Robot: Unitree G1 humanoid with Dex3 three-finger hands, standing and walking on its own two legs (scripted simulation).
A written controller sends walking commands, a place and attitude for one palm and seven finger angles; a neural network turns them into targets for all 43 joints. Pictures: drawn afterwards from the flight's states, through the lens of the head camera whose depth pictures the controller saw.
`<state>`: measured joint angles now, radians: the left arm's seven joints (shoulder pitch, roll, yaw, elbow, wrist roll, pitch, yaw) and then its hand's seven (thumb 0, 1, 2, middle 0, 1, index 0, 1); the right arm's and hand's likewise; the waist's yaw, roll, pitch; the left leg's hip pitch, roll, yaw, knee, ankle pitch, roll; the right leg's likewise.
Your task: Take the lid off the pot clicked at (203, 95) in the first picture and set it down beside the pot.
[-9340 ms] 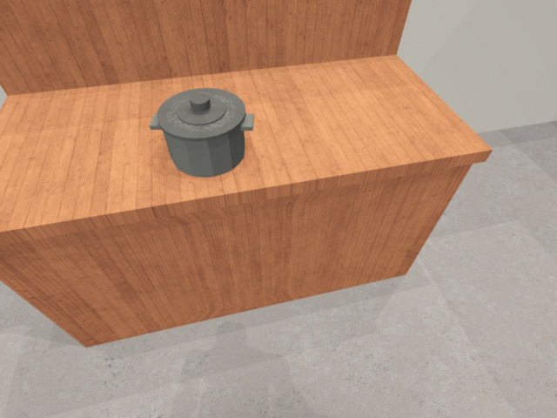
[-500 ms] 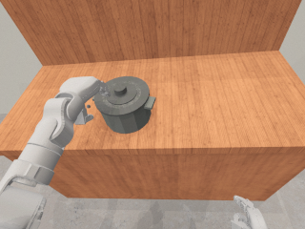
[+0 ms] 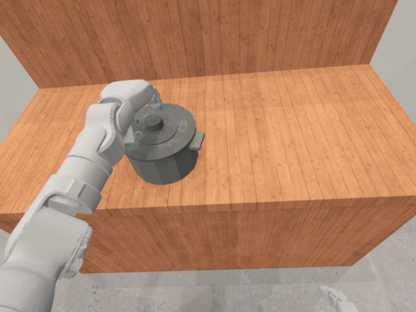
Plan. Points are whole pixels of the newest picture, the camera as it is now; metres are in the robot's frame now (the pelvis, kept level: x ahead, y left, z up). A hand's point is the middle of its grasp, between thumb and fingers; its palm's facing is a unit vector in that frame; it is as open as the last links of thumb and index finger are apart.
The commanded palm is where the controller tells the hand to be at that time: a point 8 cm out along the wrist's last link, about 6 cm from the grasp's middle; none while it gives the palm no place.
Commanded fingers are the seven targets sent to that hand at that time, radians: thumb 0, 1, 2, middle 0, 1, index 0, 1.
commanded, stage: move the open hand above the knob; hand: left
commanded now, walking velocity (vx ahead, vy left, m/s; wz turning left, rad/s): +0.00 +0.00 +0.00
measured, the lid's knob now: (154, 122) +0.52 +0.13 +0.07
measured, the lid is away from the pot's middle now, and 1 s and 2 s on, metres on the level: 0.00 0.00 0.00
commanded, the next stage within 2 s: lower the open fingers around the knob in 1.00 s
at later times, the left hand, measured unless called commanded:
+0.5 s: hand (149, 105) +0.49 +0.12 +0.14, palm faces -0.28 -0.03 -0.96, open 10.1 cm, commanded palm +0.48 +0.13 +0.20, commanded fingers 0.00 -0.30 1.44 -0.83 -0.08 -0.83 -0.08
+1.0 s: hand (144, 108) +0.47 +0.13 +0.15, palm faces -0.27 -0.03 -0.96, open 10.1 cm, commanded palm +0.47 +0.13 +0.20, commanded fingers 0.00 -0.30 1.44 -0.83 -0.08 -0.83 -0.08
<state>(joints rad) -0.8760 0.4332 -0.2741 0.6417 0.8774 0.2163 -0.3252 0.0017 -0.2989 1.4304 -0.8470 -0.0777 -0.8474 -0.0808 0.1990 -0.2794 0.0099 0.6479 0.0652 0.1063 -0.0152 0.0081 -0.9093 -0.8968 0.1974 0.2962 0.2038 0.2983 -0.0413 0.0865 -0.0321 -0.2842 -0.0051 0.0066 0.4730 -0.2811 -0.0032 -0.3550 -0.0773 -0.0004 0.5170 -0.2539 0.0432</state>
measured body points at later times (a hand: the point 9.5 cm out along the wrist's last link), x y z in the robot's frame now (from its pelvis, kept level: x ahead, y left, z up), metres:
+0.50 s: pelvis +0.00 +0.00 +0.00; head +0.05 -0.04 +0.45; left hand +0.50 +0.12 +0.20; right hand +0.07 -0.27 -0.14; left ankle -0.03 +0.13 -0.74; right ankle +0.00 -0.15 -0.74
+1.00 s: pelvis +0.00 +0.00 +0.00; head +0.03 -0.03 +0.45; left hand +0.48 +0.13 +0.20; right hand +0.10 -0.25 -0.13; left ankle -0.03 +0.13 -0.74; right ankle +0.00 -0.15 -0.74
